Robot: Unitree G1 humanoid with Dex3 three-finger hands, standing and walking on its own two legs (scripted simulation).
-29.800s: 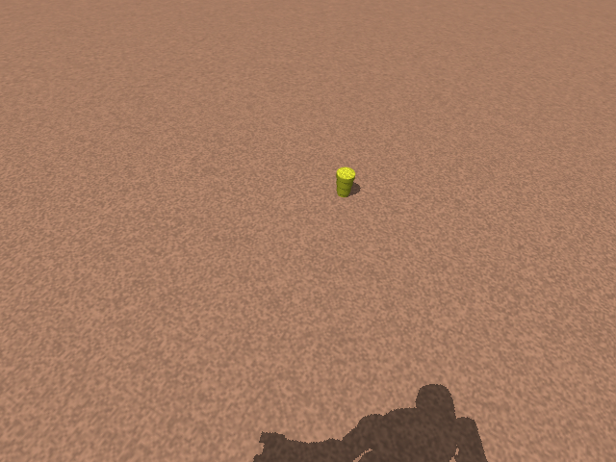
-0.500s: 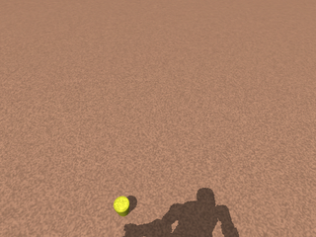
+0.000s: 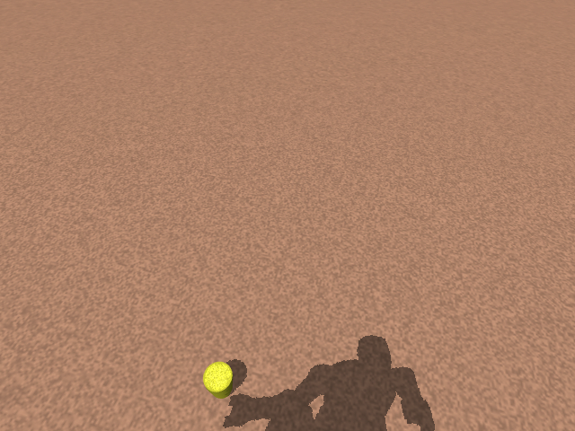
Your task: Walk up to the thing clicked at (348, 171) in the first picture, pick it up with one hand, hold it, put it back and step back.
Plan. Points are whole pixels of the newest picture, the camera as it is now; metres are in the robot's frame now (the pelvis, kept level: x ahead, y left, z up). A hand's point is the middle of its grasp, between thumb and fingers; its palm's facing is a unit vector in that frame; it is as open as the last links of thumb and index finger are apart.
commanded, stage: stand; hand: left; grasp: from the side
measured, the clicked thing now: (220, 382) +0.39 +0.20 -0.72
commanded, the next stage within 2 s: step back in 0.58 s
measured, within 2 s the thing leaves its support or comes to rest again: neither
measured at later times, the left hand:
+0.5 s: hand out of the picture +0.08 +0.24 -0.16, palm faces -0.01 -0.94 -0.34, open 7.4 cm
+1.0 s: hand out of the picture +0.10 +0.31 -0.19, palm faces -0.01 -0.94 -0.35, open 7.4 cm
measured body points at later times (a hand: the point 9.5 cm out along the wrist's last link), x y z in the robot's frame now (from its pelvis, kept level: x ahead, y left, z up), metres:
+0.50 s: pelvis +0.01 +0.00 +0.00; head +0.02 -0.01 +0.45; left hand +0.08 +0.29 -0.13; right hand +0.08 -0.30 -0.14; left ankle +0.01 +0.14 -0.75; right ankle -0.01 -0.13 -0.75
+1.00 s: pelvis -0.05 +0.05 -0.02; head +0.04 +0.09 +0.42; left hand +0.10 +0.36 -0.16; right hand +0.00 -0.27 -0.13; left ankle -0.05 +0.14 -0.75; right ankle -0.04 -0.11 -0.70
